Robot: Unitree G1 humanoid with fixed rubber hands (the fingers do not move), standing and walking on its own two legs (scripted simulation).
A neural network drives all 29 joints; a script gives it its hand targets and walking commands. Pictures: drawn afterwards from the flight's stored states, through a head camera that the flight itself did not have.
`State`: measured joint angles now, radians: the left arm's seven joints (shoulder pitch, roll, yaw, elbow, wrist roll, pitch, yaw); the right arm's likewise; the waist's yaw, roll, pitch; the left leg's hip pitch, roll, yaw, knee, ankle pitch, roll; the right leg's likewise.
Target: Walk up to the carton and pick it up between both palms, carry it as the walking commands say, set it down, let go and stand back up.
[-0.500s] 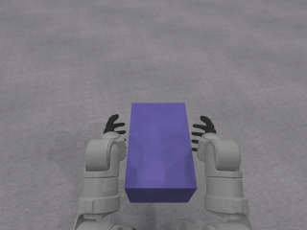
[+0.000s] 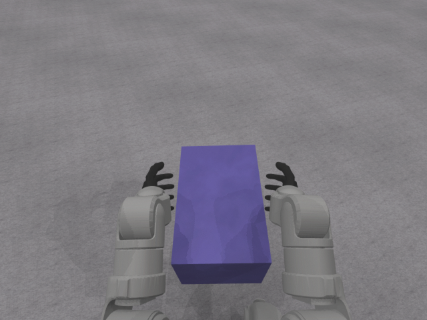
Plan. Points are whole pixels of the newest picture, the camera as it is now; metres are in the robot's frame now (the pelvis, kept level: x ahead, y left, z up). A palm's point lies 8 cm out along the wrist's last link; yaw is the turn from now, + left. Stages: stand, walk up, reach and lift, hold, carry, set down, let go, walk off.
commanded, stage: carry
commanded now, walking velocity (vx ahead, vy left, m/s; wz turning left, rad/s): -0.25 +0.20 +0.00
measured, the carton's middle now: (219, 211) +0.34 -0.01 -0.03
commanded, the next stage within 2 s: none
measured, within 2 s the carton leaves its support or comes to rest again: neither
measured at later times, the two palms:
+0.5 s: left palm (53, 305) +0.14 +0.22 +0.09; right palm out of the picture +0.12 -0.02 +0.10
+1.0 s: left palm out of the picture -0.06 +0.34 +0.10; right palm out of the picture -0.08 +0.10 +0.09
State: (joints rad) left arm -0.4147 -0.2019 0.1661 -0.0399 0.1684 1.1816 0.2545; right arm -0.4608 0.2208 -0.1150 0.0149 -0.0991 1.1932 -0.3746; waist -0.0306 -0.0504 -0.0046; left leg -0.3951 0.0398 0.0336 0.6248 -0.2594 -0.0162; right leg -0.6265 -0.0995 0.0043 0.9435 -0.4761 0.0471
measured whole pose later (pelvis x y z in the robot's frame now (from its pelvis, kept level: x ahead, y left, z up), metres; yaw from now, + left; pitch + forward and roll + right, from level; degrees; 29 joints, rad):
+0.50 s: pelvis -0.19 +0.12 +0.00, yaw +0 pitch +3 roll +3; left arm -0.48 -0.23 0.19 -0.04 0.20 1.17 0.23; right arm -0.49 0.23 -0.16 -0.06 -0.09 1.21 -0.40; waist -0.07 -0.04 0.00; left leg -0.41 0.03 0.02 0.74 -0.41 -0.04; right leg -0.48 -0.17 -0.03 0.55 -0.11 0.06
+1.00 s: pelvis -0.39 +0.23 +0.01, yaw +0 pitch +3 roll +3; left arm -0.49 -0.23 0.19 -0.02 0.15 1.18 0.28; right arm -0.46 0.22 -0.14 -0.06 -0.11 1.22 -0.38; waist -0.03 0.00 0.02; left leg -0.60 -0.02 0.01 1.09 -0.38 -0.04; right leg -0.40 -0.13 -0.07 0.53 -0.17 0.01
